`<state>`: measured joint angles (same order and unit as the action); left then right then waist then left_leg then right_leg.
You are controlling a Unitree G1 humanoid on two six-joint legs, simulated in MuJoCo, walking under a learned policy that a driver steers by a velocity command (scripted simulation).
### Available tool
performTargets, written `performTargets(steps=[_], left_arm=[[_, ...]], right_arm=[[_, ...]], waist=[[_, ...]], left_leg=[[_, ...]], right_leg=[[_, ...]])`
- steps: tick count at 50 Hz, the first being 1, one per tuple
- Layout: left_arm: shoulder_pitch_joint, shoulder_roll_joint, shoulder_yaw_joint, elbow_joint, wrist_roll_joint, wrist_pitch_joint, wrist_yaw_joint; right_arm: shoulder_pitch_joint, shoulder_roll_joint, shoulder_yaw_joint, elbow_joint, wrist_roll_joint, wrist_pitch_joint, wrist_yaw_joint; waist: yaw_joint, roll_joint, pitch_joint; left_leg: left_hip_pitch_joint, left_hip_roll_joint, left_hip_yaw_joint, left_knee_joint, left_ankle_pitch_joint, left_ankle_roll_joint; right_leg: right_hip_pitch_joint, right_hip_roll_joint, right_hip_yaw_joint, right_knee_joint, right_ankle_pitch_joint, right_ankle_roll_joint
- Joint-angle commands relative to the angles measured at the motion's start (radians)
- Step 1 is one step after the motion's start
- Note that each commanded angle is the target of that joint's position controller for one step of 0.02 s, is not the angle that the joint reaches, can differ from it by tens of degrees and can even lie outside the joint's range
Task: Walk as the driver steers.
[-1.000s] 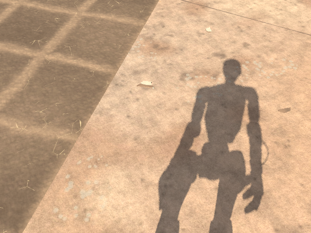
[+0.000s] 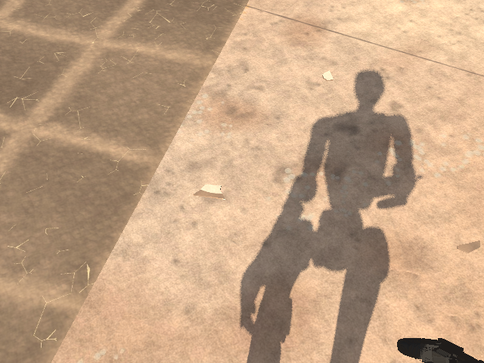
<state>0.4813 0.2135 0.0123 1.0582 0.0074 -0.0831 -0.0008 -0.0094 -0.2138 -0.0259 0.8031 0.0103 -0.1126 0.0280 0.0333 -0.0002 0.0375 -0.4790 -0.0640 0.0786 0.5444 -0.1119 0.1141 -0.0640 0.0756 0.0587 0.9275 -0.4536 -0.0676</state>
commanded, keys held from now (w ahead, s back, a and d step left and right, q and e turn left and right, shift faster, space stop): w+e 1.00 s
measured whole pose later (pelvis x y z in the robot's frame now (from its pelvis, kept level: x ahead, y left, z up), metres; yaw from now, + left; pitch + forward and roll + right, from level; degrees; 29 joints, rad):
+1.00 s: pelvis +0.55 -0.15 +0.01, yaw -30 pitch +3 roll +0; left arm 0.41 0.28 0.08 0.77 -0.02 -0.04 0.02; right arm 0.00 -0.26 -0.04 0.72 0.00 -0.13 0.02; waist 0.08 0.03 -0.01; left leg -0.49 -0.01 -0.05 0.45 -0.01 0.02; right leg -0.05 0.11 0.22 0.45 -0.43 -0.07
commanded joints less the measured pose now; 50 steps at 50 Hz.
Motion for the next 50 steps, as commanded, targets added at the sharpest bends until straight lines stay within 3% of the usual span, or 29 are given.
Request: performTargets(steps=[1,2,3,4,6,9,14,18,20,21,23,24,25,26,27,28,29,30,31,33,36,41,45,48,49,50], left_arm=[[-0.078,0.134,0.021,-0.124,-0.059,-0.059,-0.021],[-0.123,0.125,0.025,-0.132,-0.056,-0.051,-0.010],[-0.102,0.117,0.035,-0.126,-0.046,-0.034,0.002],[-0.061,0.085,0.034,-0.119,-0.045,-0.015,0.007],[-0.046,0.053,0.033,-0.119,-0.044,0.010,0.016],[-0.162,0.080,0.044,-0.179,-0.028,0.017,0.023],[-0.323,0.065,0.041,-0.238,-0.025,0.003,0.002],[-0.463,0.049,0.028,-0.305,-0.028,0.004,-0.027],[-0.502,0.053,0.028,-0.343,-0.030,0.006,-0.042],[-0.505,0.060,0.031,-0.359,-0.030,0.007,-0.049],[-0.444,0.092,0.047,-0.371,-0.031,0.010,-0.059],[-0.330,0.124,0.067,-0.349,-0.032,0.011,-0.061],[-0.153,0.192,0.105,-0.302,-0.035,0.012,-0.052],[-0.005,0.313,0.143,-0.280,-0.034,0.022,-0.028],[-0.049,0.355,0.140,-0.313,-0.028,0.013,-0.031],[-0.030,0.263,0.117,-0.312,-0.018,0.009,-0.034],[-0.078,0.211,0.103,-0.318,-0.015,0.004,-0.030],[-0.162,0.185,0.094,-0.339,-0.018,0.002,-0.032],[-0.225,0.153,0.084,-0.360,-0.017,0.001,-0.031],[-0.255,0.148,0.080,-0.377,-0.012,0.000,-0.027],[-0.209,0.193,0.092,-0.371,-0.021,-0.005,-0.008],[-0.131,0.203,0.097,-0.358,-0.029,0.008,0.013],[-0.085,0.202,0.099,-0.340,-0.035,0.015,0.016],[-0.105,0.207,0.102,-0.347,-0.031,0.029,0.027],[-0.124,0.200,0.100,-0.355,-0.030,0.033,0.027],[-0.146,0.171,0.089,-0.370,-0.026,0.034,0.023]], right_arm=[[0.254,-0.111,-0.038,0.050,-0.002,0.003,-0.010],[0.183,-0.082,-0.025,0.045,-0.008,-0.010,0.003],[0.152,-0.060,-0.018,0.047,-0.016,-0.020,0.009],[0.146,-0.055,-0.015,0.061,-0.021,-0.023,0.014],[0.183,-0.071,-0.019,0.096,-0.021,-0.026,0.015],[0.232,-0.127,-0.031,0.128,-0.029,-0.029,-0.005],[0.291,-0.158,-0.033,0.143,-0.021,-0.017,-0.031],[0.365,-0.182,-0.038,0.167,-0.010,0.004,-0.037],[0.381,-0.194,-0.043,0.173,-0.003,0.020,-0.039],[0.375,-0.202,-0.046,0.171,0.000,0.028,-0.040],[0.332,-0.228,-0.055,0.151,0.002,0.041,-0.044],[0.307,-0.235,-0.057,0.139,0.000,0.051,-0.049],[0.305,-0.219,-0.050,0.125,-0.003,0.055,-0.053],[0.327,-0.178,-0.032,0.087,-0.029,0.041,-0.052],[0.389,-0.067,0.002,0.045,-0.023,-0.003,-0.031],[0.276,-0.177,-0.023,0.027,0.011,-0.044,-0.016],[0.206,-0.189,-0.027,-0.002,0.033,-0.059,-0.012],[0.197,-0.177,-0.026,0.002,0.019,-0.059,-0.020],[0.204,-0.186,-0.038,0.007,0.001,-0.047,-0.028],[0.230,-0.171,-0.044,-0.005,-0.011,-0.016,-0.026],[0.167,-0.144,-0.043,-0.043,-0.028,0.005,-0.034],[-0.023,-0.111,-0.030,-0.107,-0.018,-0.004,-0.028],[-0.092,-0.141,-0.037,-0.150,-0.007,-0.019,-0.012],[-0.049,-0.175,-0.051,-0.151,-0.004,-0.034,-0.005],[0.018,-0.187,-0.060,-0.135,-0.006,-0.040,-0.007],[0.127,-0.215,-0.075,-0.112,-0.016,-0.045,-0.013]], waist=[[-0.116,0.068,-0.137],[-0.068,-0.043,-0.054],[-0.027,-0.045,-0.052],[0.002,-0.004,-0.042],[0.014,0.038,-0.009],[-0.004,0.045,0.018],[-0.059,0.032,0.008],[-0.116,0.030,0.043],[-0.119,0.034,0.054],[-0.110,0.043,0.052],[-0.056,0.082,-0.003],[0.012,0.087,-0.069],[0.091,0.055,-0.163],[0.122,-0.127,-0.272],[0.027,-0.307,-0.409],[0.089,-0.175,-0.391],[0.074,-0.133,-0.262],[0.020,-0.004,-0.179],[-0.018,0.008,-0.144],[-0.060,-0.013,-0.113],[-0.056,-0.020,-0.076],[0.014,-0.080,-0.044],[0.036,-0.095,-0.034],[0.003,-0.125,-0.043],[-0.032,-0.136,-0.068],[-0.086,-0.123,-0.144]], left_leg=[[0.603,0.394,-0.613,-0.314,-0.206,0.221],[0.427,0.362,-0.492,-0.362,-0.085,0.190],[0.336,0.322,-0.396,-0.384,-0.029,0.159],[0.264,0.293,-0.323,-0.411,-0.016,0.140],[0.180,0.271,-0.222,-0.448,0.021,0.132],[0.198,0.272,-0.142,-0.467,0.090,0.131],[0.333,0.260,-0.030,-0.440,0.172,0.078],[0.482,0.308,0.005,-0.402,0.163,0.065],[0.562,0.342,0.012,-0.358,0.199,0.054],[0.589,0.355,0.021,-0.324,0.256,0.044],[0.587,0.356,0.066,-0.192,0.570,0.015],[0.558,0.335,0.100,-0.033,0.728,-0.006],[0.449,0.285,0.129,0.203,0.719,-0.041],[0.159,0.217,0.143,0.558,0.297,-0.088],[-0.227,0.000,-0.032,0.871,-0.440,-0.129],[-0.338,0.064,-0.186,0.913,-0.405,-0.093],[-0.379,0.105,-0.168,0.872,-0.322,-0.068],[-0.321,0.152,-0.163,0.779,-0.246,-0.069],[-0.245,0.183,-0.160,0.691,-0.209,-0.078],[-0.161,0.194,-0.156,0.613,-0.176,-0.103],[-0.180,0.171,-0.131,0.458,-0.071,-0.152],[-0.126,0.098,-0.121,0.082,0.193,-0.157],[-0.090,0.073,-0.146,-0.033,0.192,-0.135],[-0.017,0.064,-0.152,-0.074,0.075,-0.103],[0.078,0.053,-0.132,-0.104,0.060,-0.084],[0.261,0.081,-0.141,-0.118,0.075,-0.051]], right_leg=[[-0.639,-0.096,0.087,0.508,0.059,-0.023],[-0.594,-0.139,0.058,0.458,0.121,-0.017],[-0.531,-0.174,0.060,0.401,0.162,-0.012],[-0.472,-0.195,0.062,0.366,0.172,-0.004],[-0.463,-0.209,0.049,0.314,0.183,0.012],[-0.588,-0.228,0.065,0.209,0.318,0.037],[-0.644,-0.205,0.023,-0.090,0.556,0.036],[-0.689,-0.193,-0.038,-0.228,0.524,0.028],[-0.715,-0.184,-0.060,-0.261,0.430,0.010],[-0.705,-0.174,-0.078,-0.273,0.372,-0.004],[-0.558,-0.114,-0.142,-0.290,0.272,-0.041],[-0.398,-0.062,-0.177,-0.320,0.276,-0.066],[-0.137,-0.020,-0.162,-0.369,0.327,-0.106],[0.174,-0.235,0.172,-0.387,0.369,-0.185],[0.461,-0.440,0.756,-0.584,0.229,-0.383],[0.457,-0.416,0.718,-0.635,0.221,-0.329],[0.345,-0.375,0.546,-0.620,0.298,-0.281],[0.173,-0.329,0.417,-0.628,0.413,-0.247],[0.051,-0.293,0.332,-0.644,0.496,-0.224],[-0.072,-0.252,0.283,-0.687,0.564,-0.224],[-0.135,-0.222,0.213,-0.712,0.647,-0.228],[-0.149,-0.165,0.185,-0.690,0.503,-0.160],[-0.076,-0.203,0.277,-0.627,0.437,-0.142],[-0.017,-0.230,0.351,-0.545,0.470,-0.125],[-0.022,-0.209,0.354,-0.493,0.530,-0.112],[-0.063,-0.153,0.321,-0.368,0.589,-0.082]])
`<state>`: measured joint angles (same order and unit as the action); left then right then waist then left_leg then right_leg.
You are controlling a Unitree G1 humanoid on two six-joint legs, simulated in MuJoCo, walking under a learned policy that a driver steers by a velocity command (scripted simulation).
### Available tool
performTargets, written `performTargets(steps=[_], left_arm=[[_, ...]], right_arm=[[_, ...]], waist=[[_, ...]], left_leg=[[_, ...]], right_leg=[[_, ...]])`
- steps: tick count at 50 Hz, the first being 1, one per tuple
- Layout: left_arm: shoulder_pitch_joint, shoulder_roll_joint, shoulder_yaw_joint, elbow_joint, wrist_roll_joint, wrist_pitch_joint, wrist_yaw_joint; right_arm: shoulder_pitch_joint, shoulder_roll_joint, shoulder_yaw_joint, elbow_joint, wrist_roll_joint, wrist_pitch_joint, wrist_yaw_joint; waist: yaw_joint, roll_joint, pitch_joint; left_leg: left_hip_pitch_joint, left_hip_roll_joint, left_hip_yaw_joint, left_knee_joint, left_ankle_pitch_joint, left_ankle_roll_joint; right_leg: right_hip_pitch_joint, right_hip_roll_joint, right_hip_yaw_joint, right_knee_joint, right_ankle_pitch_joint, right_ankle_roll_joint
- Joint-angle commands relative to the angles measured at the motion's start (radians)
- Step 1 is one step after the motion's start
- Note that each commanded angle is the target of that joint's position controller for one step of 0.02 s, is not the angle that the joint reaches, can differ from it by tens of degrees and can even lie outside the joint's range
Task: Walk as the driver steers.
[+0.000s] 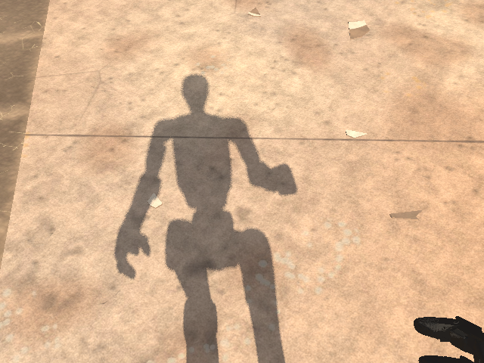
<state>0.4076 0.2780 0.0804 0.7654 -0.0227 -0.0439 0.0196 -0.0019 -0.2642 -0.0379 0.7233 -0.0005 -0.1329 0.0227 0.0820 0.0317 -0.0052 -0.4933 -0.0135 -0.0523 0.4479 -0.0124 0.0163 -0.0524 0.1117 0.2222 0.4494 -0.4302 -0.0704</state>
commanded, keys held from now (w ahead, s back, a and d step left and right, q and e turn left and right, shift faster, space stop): w+e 0.32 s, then w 0.10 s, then no key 0.58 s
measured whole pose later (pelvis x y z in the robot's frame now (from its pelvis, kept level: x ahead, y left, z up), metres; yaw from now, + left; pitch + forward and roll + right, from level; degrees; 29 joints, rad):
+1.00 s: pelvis +0.37 -0.07 +0.01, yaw -17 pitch +0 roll -1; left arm 0.17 0.22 0.03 0.81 0.02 -0.02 0.00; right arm 0.18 -0.24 -0.03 0.87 -0.02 0.00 -0.02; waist 0.00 0.00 0.00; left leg -0.31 0.06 -0.01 0.56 -0.25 -0.03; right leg -0.28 0.04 -0.03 0.50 -0.23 -0.02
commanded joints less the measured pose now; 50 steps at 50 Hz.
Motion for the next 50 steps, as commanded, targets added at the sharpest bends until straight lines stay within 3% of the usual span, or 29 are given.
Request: performTargets(steps=[1,2,3,4,5,6,7,10,16,21,23,24,26,27,28,29,30,31,32,33,36,39,43,45,46,47,48,49,50], left_arm=[[-0.086,0.059,0.001,-0.104,0.021,-0.008,-0.002],[0.079,-0.007,-0.020,-0.124,-0.008,-0.019,-0.005],[0.089,0.094,-0.007,-0.095,-0.022,-0.021,-0.002],[-0.023,0.154,0.009,-0.104,-0.016,-0.015,-0.003],[-0.084,0.148,0.011,-0.118,-0.004,-0.010,-0.002],[-0.123,0.134,0.013,-0.132,0.008,-0.010,-0.005],[-0.116,0.115,0.014,-0.137,0.002,-0.006,-0.011],[-0.117,0.063,0.006,-0.154,-0.007,0.011,-0.017],[-0.236,0.048,-0.002,-0.191,-0.001,0.007,-0.031],[-0.398,0.014,-0.021,-0.242,-0.002,-0.008,-0.060],[-0.416,0.027,-0.017,-0.260,0.005,-0.014,-0.069],[-0.388,0.044,-0.008,-0.260,0.013,-0.017,-0.071],[-0.166,0.112,0.030,-0.195,0.029,-0.023,-0.065],[-0.049,0.188,0.051,-0.170,0.039,-0.016,-0.046],[-0.053,0.267,0.045,-0.180,0.057,-0.011,-0.034],[0.001,0.205,0.033,-0.181,0.049,-0.006,-0.039],[-0.053,0.170,0.021,-0.170,0.040,-0.006,-0.044],[-0.124,0.133,0.010,-0.163,0.022,-0.009,-0.045],[-0.183,0.100,-0.001,-0.163,0.019,-0.011,-0.044],[-0.228,0.091,-0.006,-0.161,0.027,-0.012,-0.044],[-0.307,0.089,-0.004,-0.143,0.050,-0.024,-0.045],[-0.304,0.090,-0.004,-0.108,0.048,-0.019,-0.032],[-0.296,0.077,-0.014,-0.061,0.042,0.000,-0.024],[-0.276,0.035,-0.030,-0.036,0.036,0.004,-0.025],[-0.239,0.017,-0.037,-0.022,0.046,0.004,-0.023],[-0.149,0.017,-0.032,-0.007,0.050,0.004,-0.022],[-0.174,0.018,-0.034,-0.001,0.051,0.012,-0.012],[-0.214,0.045,-0.027,-0.001,0.045,0.021,-0.005],[-0.228,0.048,-0.023,0.004,0.041,0.028,0.001]], right_arm=[[0.287,-0.220,-0.078,-0.019,-0.017,-0.023,-0.017],[0.378,-0.284,-0.096,0.012,-0.025,-0.009,-0.015],[0.358,-0.192,-0.077,-0.003,0.000,-0.003,-0.012],[0.311,-0.127,-0.060,-0.018,0.005,0.004,-0.017],[0.258,-0.114,-0.052,-0.023,-0.003,0.013,-0.017],[0.228,-0.098,-0.046,-0.015,-0.007,0.018,-0.016],[0.214,-0.088,-0.041,-0.009,-0.015,0.017,-0.017],[0.219,-0.104,-0.050,0.015,-0.004,0.003,-0.012],[0.241,-0.156,-0.065,0.055,-0.004,0.014,-0.019],[0.329,-0.188,-0.064,0.102,0.017,0.036,-0.016],[0.330,-0.202,-0.065,0.115,0.026,0.053,-0.017],[0.325,-0.216,-0.067,0.119,0.030,0.059,-0.021],[0.307,-0.217,-0.062,0.120,0.036,0.067,-0.030],[0.317,-0.172,-0.044,0.097,0.009,0.058,-0.034],[0.448,-0.051,0.005,0.074,-0.027,0.042,-0.012],[0.449,-0.139,-0.011,0.124,0.007,0.034,-0.003],[0.336,-0.175,-0.024,0.091,0.039,0.040,-0.002],[0.274,-0.151,-0.016,0.072,0.033,0.045,-0.011],[0.254,-0.143,-0.018,0.080,0.016,0.056,-0.022],[0.281,-0.139,-0.021,0.088,0.011,0.075,-0.028],[0.349,-0.083,-0.013,0.114,0.003,0.113,-0.046],[0.292,-0.074,-0.009,0.110,-0.007,0.124,-0.052],[0.226,-0.089,-0.017,0.102,-0.007,0.136,-0.048],[0.220,-0.087,-0.016,0.103,-0.027,0.132,-0.044],[0.211,-0.127,-0.021,0.090,-0.033,0.127,-0.046],[0.161,-0.192,-0.033,0.084,-0.022,0.127,-0.052],[0.137,-0.132,-0.025,0.091,-0.016,0.126,-0.046],[0.122,-0.088,-0.013,0.090,-0.019,0.122,-0.041],[0.117,-0.079,-0.009,0.097,-0.022,0.116,-0.039]], waist=[[-0.205,-0.062,-0.249],[-0.132,0.298,-0.376],[-0.147,0.228,-0.324],[-0.173,0.107,-0.185],[-0.154,0.024,-0.100],[-0.134,0.017,-0.036],[-0.107,0.043,-0.017],[-0.091,0.067,0.003],[-0.117,0.035,0.019],[-0.176,0.023,0.077],[-0.160,0.035,0.089],[-0.134,0.059,0.059],[-0.006,0.058,-0.080],[0.033,-0.019,-0.191],[-0.057,-0.285,-0.354],[0.013,-0.188,-0.531],[0.014,-0.149,-0.394],[-0.016,-0.106,-0.264],[-0.047,-0.072,-0.185],[-0.093,-0.080,-0.154],[-0.157,-0.118,-0.140],[-0.135,-0.142,-0.149],[-0.116,-0.145,-0.098],[-0.127,-0.112,-0.058],[-0.102,-0.049,-0.038],[-0.021,0.097,-0.017],[-0.039,0.143,-0.017],[-0.055,0.119,0.015],[-0.060,0.100,0.019]], left_leg=[[0.555,0.195,-0.162,0.007,-0.059,0.110],[0.899,0.423,-0.628,-0.064,-0.222,0.279],[0.869,0.447,-0.736,-0.118,-0.436,0.268],[0.734,0.404,-0.571,-0.136,-0.435,0.217],[0.589,0.361,-0.433,-0.154,-0.322,0.186],[0.478,0.319,-0.342,-0.182,-0.219,0.176],[0.409,0.286,-0.262,-0.210,-0.163,0.162],[0.349,0.266,-0.125,-0.272,-0.054,0.180],[0.416,0.259,0.069,-0.285,0.109,0.163],[0.470,0.275,0.125,-0.277,0.087,0.153],[0.515,0.291,0.136,-0.211,0.286,0.138],[0.536,0.290,0.146,-0.144,0.462,0.124],[0.490,0.229,0.203,0.132,0.639,0.065],[0.290,0.175,0.220,0.372,0.353,0.012],[-0.099,0.030,0.174,0.768,-0.629,-0.060],[-0.098,0.028,-0.032,0.900,-0.703,-0.060],[-0.160,0.077,-0.028,0.901,-0.639,-0.055],[-0.190,0.106,-0.003,0.822,-0.567,-0.053],[-0.158,0.129,0.000,0.760,-0.513,-0.059],[-0.060,0.143,-0.005,0.712,-0.472,-0.065],[0.134,0.116,0.027,0.536,-0.386,-0.087],[0.188,0.107,0.027,0.368,-0.266,-0.083],[0.261,0.089,0.035,0.200,-0.192,-0.053],[0.341,0.085,0.035,0.037,-0.092,-0.024],[0.355,0.155,-0.044,-0.017,0.014,0.002],[0.308,0.199,-0.075,-0.020,-0.048,0.048],[0.174,0.180,-0.082,-0.075,-0.288,0.059],[0.120,0.149,-0.067,-0.095,-0.376,0.036],[0.112,0.130,-0.046,-0.090,-0.362,0.013]], right_leg=[[-0.217,-0.122,0.076,0.386,0.422,-0.040],[-0.596,0.015,-0.030,0.705,-0.124,0.028],[-0.730,-0.069,-0.005,0.856,-0.149,0.036],[-0.762,-0.107,-0.025,0.890,-0.052,0.044],[-0.726,-0.147,-0.064,0.869,0.028,0.050],[-0.700,-0.175,-0.073,0.822,0.075,0.051],[-0.652,-0.203,-0.078,0.792,0.102,0.047],[-0.640,-0.227,-0.111,0.733,0.142,0.052],[-0.687,-0.233,-0.140,0.479,0.386,0.064],[-0.620,-0.191,-0.217,0.238,0.411,0.036],[-0.583,-0.161,-0.246,0.168,0.339,0.013],[-0.520,-0.131,-0.266,0.141,0.307,-0.004],[-0.185,-0.058,-0.296,0.003,0.472,-0.054],[0.102,-0.182,-0.156,0.066,0.834,-0.097],[0.472,-0.520,0.269,0.127,1.237,-0.308],[0.463,-0.555,0.364,0.074,1.203,-0.354],[0.361,-0.489,0.199,0.053,1.188,-0.303],[0.224,-0.427,0.106,0.017,1.087,-0.250],[0.087,-0.391,0.056,-0.026,1.008,-0.220],[-0.046,-0.366,0.010,-0.071,0.971,-0.206],[-0.254,-0.323,-0.105,-0.134,0.954,-0.203],[-0.266,-0.312,-0.129,-0.150,0.801,-0.187],[-0.302,-0.302,-0.094,-0.161,0.360,-0.147],[-0.335,-0.240,-0.103,-0.122,0.145,-0.071],[-0.347,-0.191,-0.122,-0.066,0.060,-0.019],[-0.348,-0.114,-0.185,-0.035,0.032,0.022],[-0.222,-0.103,-0.222,-0.015,0.102,0.047],[-0.183,-0.109,-0.218,-0.004,0.145,0.048],[-0.166,-0.119,-0.212,0.000,0.173,0.041]])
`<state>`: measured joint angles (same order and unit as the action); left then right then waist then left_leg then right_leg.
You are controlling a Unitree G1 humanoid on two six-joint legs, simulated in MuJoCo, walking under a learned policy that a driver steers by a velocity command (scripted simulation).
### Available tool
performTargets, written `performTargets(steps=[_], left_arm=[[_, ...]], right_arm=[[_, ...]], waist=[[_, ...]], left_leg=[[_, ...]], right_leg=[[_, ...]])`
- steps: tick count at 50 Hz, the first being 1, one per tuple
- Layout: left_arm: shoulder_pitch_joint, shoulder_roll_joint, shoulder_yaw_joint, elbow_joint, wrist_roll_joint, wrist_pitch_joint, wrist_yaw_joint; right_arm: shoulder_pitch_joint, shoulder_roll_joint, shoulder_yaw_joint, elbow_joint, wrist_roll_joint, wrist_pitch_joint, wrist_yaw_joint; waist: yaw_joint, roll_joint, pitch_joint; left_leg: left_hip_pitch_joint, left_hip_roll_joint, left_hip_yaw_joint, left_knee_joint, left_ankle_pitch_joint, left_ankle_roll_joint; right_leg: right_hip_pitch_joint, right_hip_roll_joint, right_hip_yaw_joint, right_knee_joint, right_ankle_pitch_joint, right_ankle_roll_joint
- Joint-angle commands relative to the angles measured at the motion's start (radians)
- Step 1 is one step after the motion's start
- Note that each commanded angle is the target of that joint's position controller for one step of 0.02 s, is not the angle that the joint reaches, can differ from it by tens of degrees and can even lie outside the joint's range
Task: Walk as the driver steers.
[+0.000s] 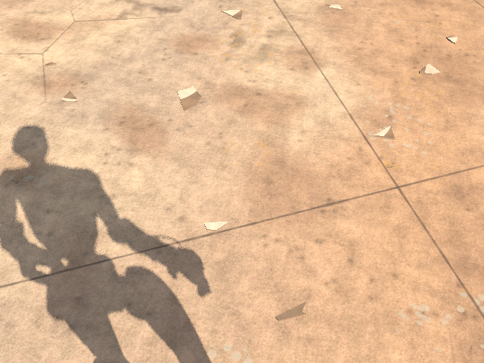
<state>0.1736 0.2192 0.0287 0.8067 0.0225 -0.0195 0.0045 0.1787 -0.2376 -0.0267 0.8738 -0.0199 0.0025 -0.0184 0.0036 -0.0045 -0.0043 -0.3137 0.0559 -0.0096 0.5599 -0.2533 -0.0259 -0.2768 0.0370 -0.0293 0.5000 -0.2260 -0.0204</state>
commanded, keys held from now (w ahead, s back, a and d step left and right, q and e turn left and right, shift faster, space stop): no key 0.78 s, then w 0.22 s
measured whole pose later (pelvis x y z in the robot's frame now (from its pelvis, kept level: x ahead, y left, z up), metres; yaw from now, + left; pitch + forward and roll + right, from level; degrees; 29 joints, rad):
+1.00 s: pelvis +0.05 +0.02 +0.00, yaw +1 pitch +0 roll +0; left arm 0.30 0.20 0.05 1.12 -0.03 -0.05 0.03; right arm 0.28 -0.21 -0.04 1.09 0.02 -0.05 -0.02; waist 0.00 0.00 -0.01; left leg -0.25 0.00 0.01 0.63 -0.45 0.06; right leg -0.22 0.00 -0.01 0.58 -0.39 -0.04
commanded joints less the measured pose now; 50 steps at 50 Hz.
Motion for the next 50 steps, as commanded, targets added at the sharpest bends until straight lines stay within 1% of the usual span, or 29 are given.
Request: performTargets(steps=[1,2,3,6,8,12,24,39,40,41,42,43,44,45,47,48,49,50], left_arm=[[0.007,0.111,0.030,-0.031,-0.003,0.010,0.020],[0.016,0.109,0.031,-0.022,-0.002,0.012,0.020],[0.016,0.107,0.032,-0.013,-0.003,0.010,0.019],[0.014,0.097,0.033,0.017,-0.012,0.002,0.016],[0.014,0.095,0.035,0.038,-0.015,0.002,0.017],[0.021,0.093,0.038,0.081,-0.017,0.009,0.023],[0.022,0.099,0.035,0.189,-0.020,0.019,0.037],[0.039,0.076,0.020,0.276,-0.019,0.018,0.039],[0.061,0.067,0.018,0.291,-0.020,0.019,0.040],[0.071,0.080,0.024,0.296,-0.028,0.021,0.041],[0.072,0.096,0.029,0.292,-0.033,0.021,0.043],[0.071,0.099,0.031,0.285,-0.036,0.016,0.045],[0.076,0.095,0.030,0.281,-0.039,0.005,0.043],[0.089,0.090,0.030,0.281,-0.043,-0.009,0.040],[0.130,0.093,0.033,0.287,-0.049,-0.033,0.031],[0.158,0.104,0.037,0.291,-0.051,-0.041,0.026],[0.186,0.121,0.042,0.296,-0.054,-0.048,0.021],[0.201,0.140,0.047,0.299,-0.054,-0.052,0.018]], right_arm=[[-0.058,-0.106,-0.018,-0.048,0.001,-0.026,0.003],[-0.044,-0.109,-0.019,-0.035,0.005,-0.033,0.002],[-0.027,-0.110,-0.019,-0.024,0.008,-0.037,0.000],[-0.011,-0.109,-0.018,-0.001,0.013,-0.037,-0.005],[-0.013,-0.106,-0.018,0.012,0.014,-0.034,-0.007],[-0.021,-0.100,-0.018,0.037,0.016,-0.027,-0.007],[-0.020,-0.088,-0.020,0.113,0.017,-0.013,-0.012],[0.019,-0.073,-0.015,0.177,0.017,-0.008,-0.021],[0.041,-0.064,-0.014,0.191,0.018,-0.006,-0.022],[0.049,-0.075,-0.019,0.195,0.024,-0.004,-0.024],[0.050,-0.088,-0.024,0.192,0.029,-0.004,-0.026],[0.046,-0.090,-0.025,0.183,0.031,-0.009,-0.028],[0.046,-0.084,-0.025,0.176,0.035,-0.020,-0.026],[0.054,-0.074,-0.024,0.174,0.039,-0.035,-0.022],[0.056,-0.056,-0.023,0.167,0.041,-0.060,-0.011],[0.045,-0.045,-0.021,0.157,0.042,-0.071,-0.005],[0.032,-0.029,-0.019,0.146,0.043,-0.081,0.002],[0.028,-0.012,-0.015,0.138,0.046,-0.091,0.007]], waist=[[0.013,0.127,0.022],[0.010,0.111,0.012],[0.002,0.090,0.001],[-0.010,0.051,-0.031],[-0.013,0.034,-0.038],[-0.011,0.011,-0.032],[-0.007,0.010,0.002],[-0.006,0.007,0.037],[-0.005,0.006,0.015],[-0.003,0.004,0.032],[-0.002,0.002,0.069],[-0.001,0.000,0.113],[0.001,-0.004,0.142],[0.003,-0.010,0.151],[0.014,-0.032,0.137],[0.024,-0.056,0.130],[0.031,-0.095,0.125],[0.026,-0.144,0.120]], left_leg=[[-0.050,0.047,-0.072,-0.187,-0.075,0.042],[-0.021,0.042,-0.064,-0.169,-0.027,0.037],[0.007,0.037,-0.056,-0.151,0.025,0.036],[0.068,0.029,-0.043,-0.113,0.143,0.045],[0.085,0.024,-0.037,-0.102,0.185,0.050],[0.094,0.015,-0.027,-0.098,0.217,0.054],[0.107,-0.008,-0.007,-0.119,0.201,0.050],[0.097,-0.022,0.001,-0.150,0.114,0.045],[0.104,-0.034,0.012,-0.152,0.005,0.048],[0.081,-0.051,0.023,-0.138,-0.172,0.060],[0.036,-0.053,0.018,-0.131,-0.338,0.076],[-0.009,-0.043,0.000,-0.132,-0.436,0.090],[-0.037,-0.031,-0.020,-0.128,-0.463,0.102],[-0.050,-0.020,-0.033,-0.116,-0.448,0.110],[-0.081,-0.020,-0.030,-0.063,-0.389,0.113],[-0.111,-0.032,-0.011,-0.021,-0.349,0.108],[-0.142,-0.049,0.022,0.038,-0.289,0.102],[-0.151,-0.065,0.056,0.104,-0.219,0.102]], right_leg=[[0.052,-0.051,0.051,-0.054,-0.012,-0.015],[0.051,-0.058,0.059,-0.060,0.011,-0.018],[0.050,-0.061,0.062,-0.060,0.038,-0.020],[0.060,-0.065,0.060,-0.050,0.120,-0.015],[0.070,-0.066,0.058,-0.046,0.152,-0.011],[0.089,-0.068,0.055,-0.043,0.181,-0.007],[0.102,-0.072,0.048,-0.062,0.164,-0.001],[0.078,-0.067,0.038,-0.095,0.078,0.004],[0.086,-0.056,0.026,-0.099,-0.029,0.000],[0.063,-0.042,0.017,-0.087,-0.200,-0.013],[0.019,-0.044,0.027,-0.084,-0.366,-0.032],[-0.026,-0.057,0.049,-0.092,-0.469,-0.051],[-0.051,-0.074,0.077,-0.098,-0.503,-0.067],[-0.053,-0.092,0.104,-0.100,-0.499,-0.081],[-0.014,-0.132,0.169,-0.115,-0.493,-0.111],[0.020,-0.164,0.224,-0.143,-0.509,-0.134],[0.057,-0.211,0.303,-0.189,-0.530,-0.162],[0.075,-0.270,0.394,-0.241,-0.544,-0.193]])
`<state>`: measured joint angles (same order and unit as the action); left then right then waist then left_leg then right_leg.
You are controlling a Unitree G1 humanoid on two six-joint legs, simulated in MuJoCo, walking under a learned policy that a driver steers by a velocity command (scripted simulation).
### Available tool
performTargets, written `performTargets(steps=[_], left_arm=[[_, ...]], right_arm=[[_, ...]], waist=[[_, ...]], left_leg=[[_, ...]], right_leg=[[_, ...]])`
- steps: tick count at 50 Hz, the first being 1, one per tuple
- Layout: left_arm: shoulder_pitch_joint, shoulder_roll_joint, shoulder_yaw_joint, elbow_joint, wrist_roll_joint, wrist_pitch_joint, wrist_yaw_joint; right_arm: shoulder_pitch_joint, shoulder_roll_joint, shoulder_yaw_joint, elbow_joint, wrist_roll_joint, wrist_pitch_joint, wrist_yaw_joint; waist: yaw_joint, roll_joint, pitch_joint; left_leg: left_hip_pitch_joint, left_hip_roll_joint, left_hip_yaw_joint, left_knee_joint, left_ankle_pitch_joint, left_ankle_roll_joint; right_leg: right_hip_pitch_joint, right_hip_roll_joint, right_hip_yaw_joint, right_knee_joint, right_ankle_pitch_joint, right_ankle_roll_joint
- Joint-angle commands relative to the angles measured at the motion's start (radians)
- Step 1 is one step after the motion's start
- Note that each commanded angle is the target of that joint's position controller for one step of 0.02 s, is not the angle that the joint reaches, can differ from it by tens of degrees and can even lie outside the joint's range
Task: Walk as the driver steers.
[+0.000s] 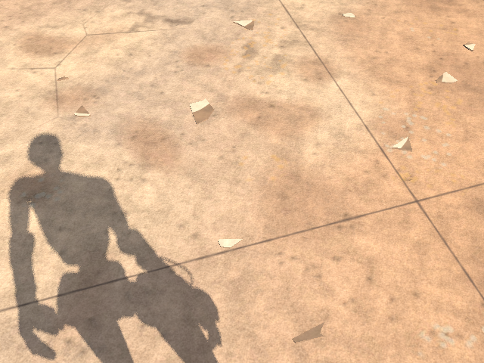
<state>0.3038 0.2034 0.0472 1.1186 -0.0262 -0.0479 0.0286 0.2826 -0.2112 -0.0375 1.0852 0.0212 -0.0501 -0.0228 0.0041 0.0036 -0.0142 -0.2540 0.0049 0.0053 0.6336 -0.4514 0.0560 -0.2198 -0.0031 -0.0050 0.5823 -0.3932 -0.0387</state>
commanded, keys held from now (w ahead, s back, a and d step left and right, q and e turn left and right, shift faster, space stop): w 0.24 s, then w+q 0.14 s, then q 0.62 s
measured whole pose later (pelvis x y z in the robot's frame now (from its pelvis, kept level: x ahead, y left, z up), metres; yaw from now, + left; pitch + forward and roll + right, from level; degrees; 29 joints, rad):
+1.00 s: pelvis +0.31 +0.02 +0.00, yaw +23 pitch +2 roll -3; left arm 0.08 0.31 0.07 0.91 0.01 0.00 0.03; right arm 0.16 -0.28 -0.10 0.72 0.00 0.04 0.00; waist 0.00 -0.02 0.05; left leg -0.38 0.03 0.03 0.60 -0.26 0.04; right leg -0.35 -0.11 -0.20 0.74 -0.44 0.04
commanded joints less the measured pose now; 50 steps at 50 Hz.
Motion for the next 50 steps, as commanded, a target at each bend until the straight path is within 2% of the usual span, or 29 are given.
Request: performTargets(steps=[1,3,4,5,6,7,9,10,12,14,16,19,21,23,24,25,26,27,28,29,32,33,38,42,45,47,48,49,50], left_arm=[[0.066,0.165,0.031,-0.019,-0.005,-0.026,-0.008],[-0.011,0.166,0.028,-0.052,-0.008,-0.030,-0.012],[-0.103,0.151,0.023,-0.088,-0.013,-0.031,-0.014],[-0.180,0.103,0.011,-0.131,-0.014,-0.045,-0.016],[-0.194,0.079,0.006,-0.164,-0.001,-0.072,-0.018],[-0.195,0.101,0.011,-0.163,0.002,-0.085,-0.024],[-0.184,0.083,0.007,-0.163,-0.021,-0.092,-0.041],[-0.207,0.088,0.011,-0.173,-0.018,-0.091,-0.043],[-0.227,0.076,0.014,-0.188,-0.009,-0.082,-0.050],[-0.280,0.047,0.003,-0.219,0.002,-0.072,-0.058],[-0.385,0.021,-0.014,-0.264,0.008,-0.069,-0.060],[-0.449,0.076,-0.008,-0.308,-0.003,-0.063,-0.063],[-0.429,0.128,0.009,-0.319,-0.001,-0.065,-0.058],[-0.241,0.192,0.042,-0.275,0.007,-0.070,-0.044],[-0.096,0.232,0.058,-0.243,0.014,-0.068,-0.034],[0.042,0.316,0.070,-0.230,0.046,-0.059,-0.019],[0.010,0.314,0.053,-0.245,0.066,-0.053,-0.037],[-0.079,0.228,0.037,-0.282,0.051,-0.043,-0.039],[-0.168,0.168,0.021,-0.294,0.031,-0.038,-0.036],[-0.224,0.144,0.013,-0.290,0.025,-0.037,-0.035],[-0.299,0.136,0.013,-0.276,0.063,-0.041,-0.036],[-0.305,0.142,0.015,-0.271,0.064,-0.042,-0.031],[-0.295,0.207,0.037,-0.258,0.045,-0.026,0.010],[-0.280,0.245,0.048,-0.260,0.028,0.005,0.018],[-0.252,0.267,0.057,-0.257,0.009,0.029,0.015],[-0.206,0.245,0.055,-0.241,-0.001,0.044,0.013],[-0.152,0.201,0.046,-0.230,0.016,0.049,0.006],[-0.178,0.144,0.030,-0.276,0.061,0.045,-0.006],[-0.266,0.172,0.037,-0.309,0.053,0.035,-0.005]], right_arm=[[-0.075,-0.037,-0.004,-0.077,0.008,-0.045,0.016],[0.011,-0.031,-0.004,-0.053,0.011,-0.054,0.021],[0.121,-0.054,-0.012,-0.014,0.010,-0.059,0.022],[0.254,-0.131,-0.036,0.030,0.011,-0.064,0.020],[0.389,-0.244,-0.068,0.059,0.009,-0.067,0.028],[0.375,-0.172,-0.042,0.050,-0.011,-0.072,0.032],[0.280,-0.115,-0.020,0.015,-0.022,-0.076,0.038],[0.253,-0.101,-0.010,0.009,-0.016,-0.068,0.040],[0.243,-0.055,0.010,0.004,-0.019,-0.049,0.034],[0.218,-0.063,0.016,-0.021,-0.024,-0.039,0.018],[0.192,-0.110,0.008,-0.048,-0.024,-0.038,0.002],[0.225,-0.160,-0.014,-0.043,-0.003,-0.048,-0.009],[0.220,-0.159,-0.023,-0.041,0.000,-0.040,-0.011],[0.191,-0.163,-0.031,-0.064,-0.007,-0.024,-0.011],[0.158,-0.152,-0.028,-0.096,-0.014,-0.020,-0.006],[0.151,-0.081,-0.009,-0.151,-0.042,-0.020,-0.006],[0.351,0.048,0.021,-0.135,-0.008,-0.023,-0.009],[0.332,-0.073,-0.014,-0.124,0.006,-0.020,-0.008],[0.227,-0.112,-0.029,-0.153,0.018,-0.009,-0.013],[0.182,-0.114,-0.037,-0.162,0.012,0.006,-0.022],[0.190,-0.072,-0.056,-0.189,0.008,0.061,-0.033],[0.175,-0.065,-0.058,-0.210,0.006,0.069,-0.035],[0.025,-0.103,-0.065,-0.312,-0.009,0.081,-0.015],[-0.062,-0.127,-0.068,-0.360,-0.007,0.086,0.013],[-0.093,-0.136,-0.073,-0.394,-0.006,0.091,0.032],[-0.056,-0.154,-0.085,-0.390,-0.013,0.089,0.032],[-0.008,-0.231,-0.110,-0.386,-0.016,0.086,0.018],[0.011,-0.349,-0.130,-0.410,-0.023,0.087,-0.001],[0.040,-0.333,-0.120,-0.425,-0.051,0.062,0.009]], waist=[[0.016,-0.167,0.138],[-0.047,-0.157,0.149],[-0.106,-0.110,0.145],[-0.152,0.067,0.130],[-0.180,0.316,0.067],[-0.148,0.230,0.054],[-0.084,0.086,0.076],[-0.069,0.042,0.101],[-0.050,0.064,0.107],[-0.041,0.061,0.128],[-0.051,0.070,0.153],[-0.042,0.115,0.161],[-0.011,0.122,0.144],[0.081,0.155,0.001],[0.145,0.149,-0.101],[0.156,-0.043,-0.283],[0.055,-0.331,-0.516],[0.046,-0.220,-0.441],[0.031,-0.156,-0.253],[0.000,-0.069,-0.157],[-0.062,-0.120,-0.052],[-0.068,-0.125,-0.035],[-0.049,-0.091,-0.051],[-0.026,-0.089,-0.050],[-0.024,-0.091,-0.046],[-0.038,-0.059,-0.057],[-0.034,0.084,-0.065],[0.004,0.376,-0.054],[-0.061,0.271,-0.143]], left_leg=[[-0.195,-0.012,0.045,0.050,0.009,0.033],[-0.045,-0.008,0.034,-0.049,0.021,0.066],[0.090,0.008,-0.003,-0.139,0.048,0.079],[0.267,0.105,-0.202,-0.245,0.068,0.125],[0.496,0.303,-0.550,-0.362,0.244,0.219],[0.536,0.374,-0.645,-0.363,0.368,0.243],[0.528,0.345,-0.486,-0.342,0.487,0.212],[0.504,0.325,-0.397,-0.365,0.550,0.187],[0.419,0.263,-0.264,-0.414,0.604,0.138],[0.281,0.209,-0.193,-0.470,0.588,0.130],[0.117,0.153,-0.127,-0.515,0.542,0.120],[0.109,0.191,-0.156,-0.553,0.498,0.119],[0.198,0.201,-0.159,-0.460,0.717,0.082],[0.236,0.159,-0.134,-0.210,1.045,0.022],[0.127,0.108,-0.120,-0.010,0.959,-0.021],[-0.106,-0.004,-0.074,0.322,0.453,-0.062],[-0.300,-0.121,-0.135,0.661,-0.267,-0.084],[-0.307,-0.043,-0.183,0.745,-0.212,-0.083],[-0.366,0.002,-0.111,0.733,-0.143,-0.084],[-0.336,0.047,-0.084,0.696,-0.079,-0.090],[-0.192,0.086,-0.051,0.641,0.004,-0.082],[-0.196,0.090,-0.044,0.601,0.016,-0.081],[-0.229,0.122,-0.036,0.343,0.178,-0.080],[-0.176,0.095,0.015,0.187,0.192,-0.068],[-0.145,0.068,0.051,0.044,0.154,-0.037],[-0.024,0.022,0.070,-0.128,0.270,0.007],[0.095,0.089,-0.065,-0.231,0.517,0.056],[0.257,0.330,-0.424,-0.232,0.901,0.200],[0.241,0.390,-0.534,-0.269,0.845,0.323]], right_leg=[[0.001,-0.266,0.425,-0.351,-0.366,-0.194],[-0.111,-0.245,0.378,-0.302,-0.270,-0.173],[-0.202,-0.180,0.264,-0.212,-0.149,-0.127],[-0.367,-0.050,0.067,0.049,0.051,-0.050],[-0.581,0.048,-0.057,0.400,0.053,0.011],[-0.706,0.028,0.035,0.593,-0.136,0.000],[-0.803,-0.046,0.065,0.746,-0.040,-0.040],[-0.826,-0.076,0.052,0.711,0.022,-0.045],[-0.746,-0.103,0.017,0.610,0.098,-0.035],[-0.629,-0.086,-0.023,0.427,0.204,-0.003],[-0.441,-0.034,-0.057,0.178,0.335,0.024],[-0.303,-0.009,-0.034,0.014,0.420,0.028],[-0.252,0.012,-0.015,-0.065,0.426,0.014],[-0.013,0.054,-0.027,-0.084,0.445,-0.022],[0.217,-0.013,0.018,-0.076,0.575,-0.053],[0.533,-0.260,0.238,0.008,0.890,-0.107],[0.713,-0.519,0.609,-0.092,0.979,-0.281],[0.533,-0.442,0.561,-0.159,0.849,-0.252],[0.357,-0.396,0.366,-0.181,0.754,-0.207],[0.191,-0.343,0.260,-0.220,0.707,-0.178],[-0.120,-0.282,0.084,-0.335,0.516,-0.175],[-0.148,-0.285,0.058,-0.363,0.483,-0.192],[-0.078,-0.324,-0.010,-0.399,0.422,-0.218],[-0.018,-0.331,-0.066,-0.368,0.377,-0.188],[0.063,-0.350,-0.072,-0.288,0.359,-0.147],[0.049,-0.304,-0.116,-0.158,0.295,-0.069],[-0.045,-0.221,-0.191,0.042,0.193,0.008],[-0.384,-0.063,-0.246,0.384,-0.255,0.106],[-0.469,-0.001,-0.035,0.572,-0.312,0.106]])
